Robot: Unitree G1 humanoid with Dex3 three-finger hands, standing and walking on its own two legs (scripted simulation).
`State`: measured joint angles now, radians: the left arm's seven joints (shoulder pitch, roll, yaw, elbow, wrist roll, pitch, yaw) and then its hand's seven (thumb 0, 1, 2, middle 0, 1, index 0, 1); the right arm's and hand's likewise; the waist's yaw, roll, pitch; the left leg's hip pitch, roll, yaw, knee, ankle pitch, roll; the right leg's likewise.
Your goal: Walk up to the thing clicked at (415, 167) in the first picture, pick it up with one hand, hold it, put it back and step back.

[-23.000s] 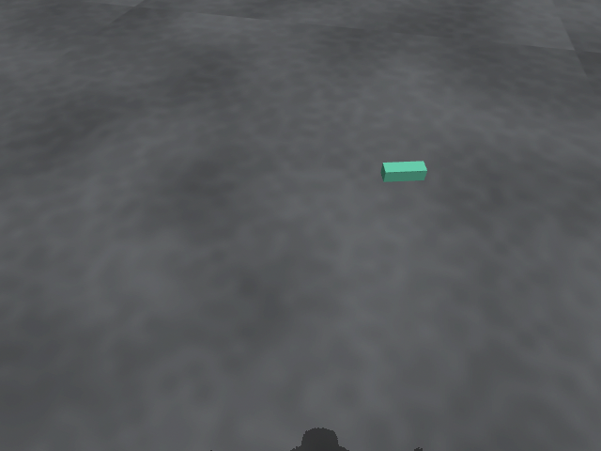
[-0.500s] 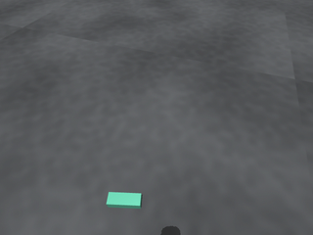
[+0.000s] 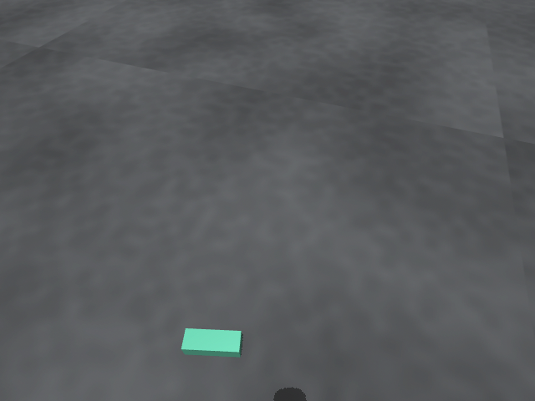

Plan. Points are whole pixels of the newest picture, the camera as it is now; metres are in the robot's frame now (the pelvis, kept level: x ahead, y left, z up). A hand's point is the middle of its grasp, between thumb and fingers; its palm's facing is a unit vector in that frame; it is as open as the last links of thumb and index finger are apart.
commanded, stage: stand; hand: left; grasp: from above
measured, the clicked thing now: (212, 342) +0.43 +0.22 -0.75
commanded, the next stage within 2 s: rise first in 0.18 s
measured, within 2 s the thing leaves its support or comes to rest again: neither
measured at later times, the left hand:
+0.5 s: hand out of the picture +0.15 +0.25 -0.17, palm faces +0.01 -0.95 -0.32, open 8.9 cm
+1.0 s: hand out of the picture +0.13 +0.26 -0.23, palm faces -0.13 -0.89 -0.43, open 14.0 cm
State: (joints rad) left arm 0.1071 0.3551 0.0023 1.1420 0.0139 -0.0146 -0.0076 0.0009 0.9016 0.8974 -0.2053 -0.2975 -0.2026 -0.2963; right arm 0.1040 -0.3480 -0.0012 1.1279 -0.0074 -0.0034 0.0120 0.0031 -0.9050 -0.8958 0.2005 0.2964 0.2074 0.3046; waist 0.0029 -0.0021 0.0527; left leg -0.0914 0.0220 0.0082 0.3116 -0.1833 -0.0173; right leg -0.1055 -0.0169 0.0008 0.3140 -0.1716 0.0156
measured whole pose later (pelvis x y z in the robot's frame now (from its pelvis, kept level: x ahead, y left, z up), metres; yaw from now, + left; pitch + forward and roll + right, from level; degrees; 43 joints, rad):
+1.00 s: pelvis -0.01 +0.01 -0.09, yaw +1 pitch +16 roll -2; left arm 0.21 0.32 0.13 0.53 0.23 0.18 -0.02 -0.01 -0.52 1.00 -0.07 -1.07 -0.07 -1.07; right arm 0.19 -0.23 -0.04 0.59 0.01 -0.12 -0.02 0.01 -0.91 -0.90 0.20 0.30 0.21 0.30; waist -0.02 -0.01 -0.09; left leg -0.86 0.02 -0.02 1.10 -0.52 -0.01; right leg -0.85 -0.02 -0.01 1.06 -0.49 0.03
